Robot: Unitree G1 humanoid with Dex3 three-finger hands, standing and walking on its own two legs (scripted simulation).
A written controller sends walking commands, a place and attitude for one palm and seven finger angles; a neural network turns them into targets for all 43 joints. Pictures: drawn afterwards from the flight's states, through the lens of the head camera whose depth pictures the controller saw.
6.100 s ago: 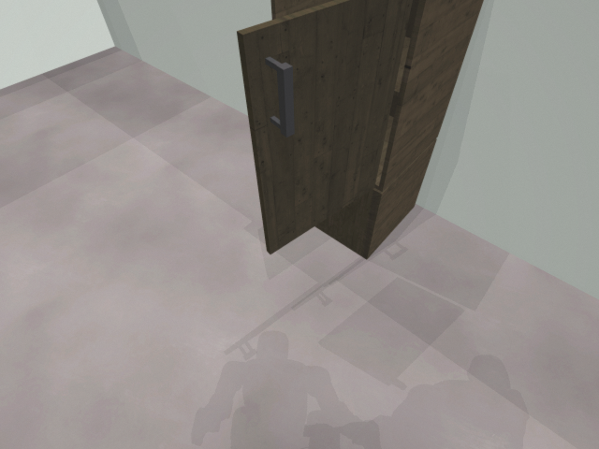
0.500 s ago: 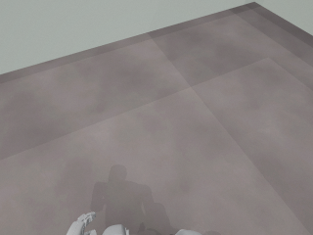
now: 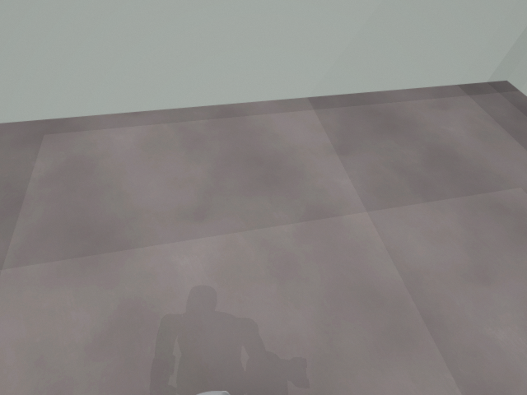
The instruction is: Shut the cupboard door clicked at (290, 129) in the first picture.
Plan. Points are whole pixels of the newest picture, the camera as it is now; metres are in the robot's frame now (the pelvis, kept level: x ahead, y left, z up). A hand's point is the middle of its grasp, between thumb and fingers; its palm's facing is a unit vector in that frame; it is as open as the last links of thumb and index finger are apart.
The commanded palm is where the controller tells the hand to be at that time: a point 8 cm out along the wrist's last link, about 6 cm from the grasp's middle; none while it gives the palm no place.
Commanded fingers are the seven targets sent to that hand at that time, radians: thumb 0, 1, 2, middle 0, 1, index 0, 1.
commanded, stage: walk to a spot facing it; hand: left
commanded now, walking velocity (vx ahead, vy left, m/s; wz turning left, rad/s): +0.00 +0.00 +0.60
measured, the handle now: out of the picture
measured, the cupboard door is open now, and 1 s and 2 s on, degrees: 80 80 80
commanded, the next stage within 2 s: none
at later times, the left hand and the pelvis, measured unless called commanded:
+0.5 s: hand (182, 375) +0.17 +0.14 -0.13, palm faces +0.21 -0.94 -0.27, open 7.4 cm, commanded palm none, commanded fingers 0.00 0.90 0.90 -0.20 -0.30 -0.20 -0.30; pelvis +0.07 -0.08 +0.01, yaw +15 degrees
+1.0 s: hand out of the picture -0.07 +0.07 -0.16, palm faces +0.62 -0.74 -0.26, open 7.4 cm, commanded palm none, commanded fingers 0.00 0.90 0.90 -0.20 -0.30 -0.20 -0.30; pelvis +0.07 -0.08 +0.01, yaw +37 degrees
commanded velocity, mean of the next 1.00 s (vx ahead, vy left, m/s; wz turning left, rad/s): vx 0.00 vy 0.00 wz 0.60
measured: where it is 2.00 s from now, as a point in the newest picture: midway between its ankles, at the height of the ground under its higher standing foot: outside the picture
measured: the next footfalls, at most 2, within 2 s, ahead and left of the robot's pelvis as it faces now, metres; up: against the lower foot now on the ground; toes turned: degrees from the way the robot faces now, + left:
right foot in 0.46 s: +0.12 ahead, -0.16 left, +0.00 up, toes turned +14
left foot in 1.02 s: +0.04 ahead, +0.02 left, +0.00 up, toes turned +44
